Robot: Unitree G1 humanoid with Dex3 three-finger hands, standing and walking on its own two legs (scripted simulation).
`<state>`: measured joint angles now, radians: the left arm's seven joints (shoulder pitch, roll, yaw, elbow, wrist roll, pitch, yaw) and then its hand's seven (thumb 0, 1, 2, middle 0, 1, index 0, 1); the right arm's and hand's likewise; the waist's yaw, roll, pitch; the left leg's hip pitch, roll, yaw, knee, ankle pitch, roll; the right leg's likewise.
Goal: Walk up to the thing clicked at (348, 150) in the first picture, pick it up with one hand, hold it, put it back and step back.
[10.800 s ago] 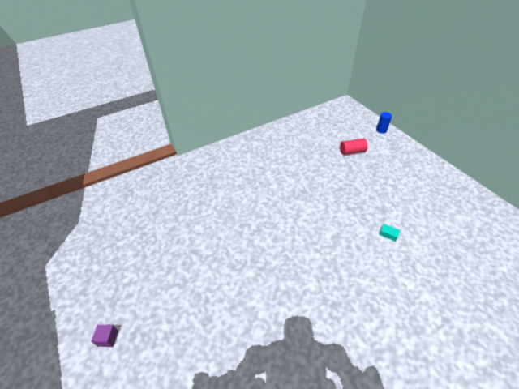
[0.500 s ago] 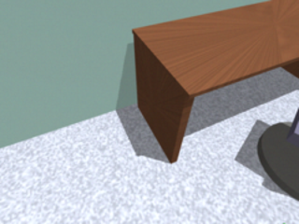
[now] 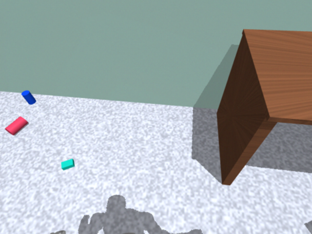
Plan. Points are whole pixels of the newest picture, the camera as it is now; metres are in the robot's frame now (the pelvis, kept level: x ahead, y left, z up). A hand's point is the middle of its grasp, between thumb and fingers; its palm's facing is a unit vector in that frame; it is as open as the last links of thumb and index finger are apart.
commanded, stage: walk up
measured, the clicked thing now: (16, 125) +0.99 +1.19 -0.73
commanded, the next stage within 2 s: none
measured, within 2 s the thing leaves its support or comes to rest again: neither
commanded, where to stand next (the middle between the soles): +0.08 +0.04 m, yaw +62 degrees
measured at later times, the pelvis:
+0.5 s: pelvis +0.07 -0.01 -0.01, yaw +23 degrees
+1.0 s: pelvis +0.04 -0.01 -0.04, yaw +44 degrees
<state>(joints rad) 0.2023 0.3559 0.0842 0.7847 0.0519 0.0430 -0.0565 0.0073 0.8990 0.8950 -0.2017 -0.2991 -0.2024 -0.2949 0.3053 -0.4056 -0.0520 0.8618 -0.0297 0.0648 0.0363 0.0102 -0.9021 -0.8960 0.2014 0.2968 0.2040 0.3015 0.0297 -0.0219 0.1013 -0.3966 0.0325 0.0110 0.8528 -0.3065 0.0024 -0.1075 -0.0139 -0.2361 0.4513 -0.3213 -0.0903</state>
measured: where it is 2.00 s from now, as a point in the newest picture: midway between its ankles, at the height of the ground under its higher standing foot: outside the picture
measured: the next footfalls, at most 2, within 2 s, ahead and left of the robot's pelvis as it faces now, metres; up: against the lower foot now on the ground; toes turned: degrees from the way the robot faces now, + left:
left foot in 0.22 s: +0.04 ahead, +0.11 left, +0.00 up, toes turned +15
right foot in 0.56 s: +0.25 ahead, -0.10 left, +0.00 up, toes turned +23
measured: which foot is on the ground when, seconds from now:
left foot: up 0.00-0.20, down 0.22-0.58, up 0.60-0.94, down 0.96-1.00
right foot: down 0.00-0.24, up 0.26-0.54, down 0.56-0.98, up 1.00-1.00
